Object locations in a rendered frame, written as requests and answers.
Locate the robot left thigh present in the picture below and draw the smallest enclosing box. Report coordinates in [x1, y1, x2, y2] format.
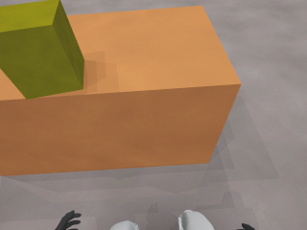
[109, 220, 139, 230]

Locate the robot thigh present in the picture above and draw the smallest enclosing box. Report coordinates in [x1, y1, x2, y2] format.
[109, 220, 139, 230]
[177, 211, 215, 230]

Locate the left robot hand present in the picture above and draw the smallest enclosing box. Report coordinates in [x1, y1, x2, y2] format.
[55, 210, 82, 230]

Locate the robot right thigh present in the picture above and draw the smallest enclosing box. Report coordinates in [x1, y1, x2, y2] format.
[177, 211, 215, 230]

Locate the pedestal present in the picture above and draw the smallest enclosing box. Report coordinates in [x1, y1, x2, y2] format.
[0, 5, 241, 176]

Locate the carton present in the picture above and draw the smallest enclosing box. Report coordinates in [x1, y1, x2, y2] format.
[0, 0, 84, 100]

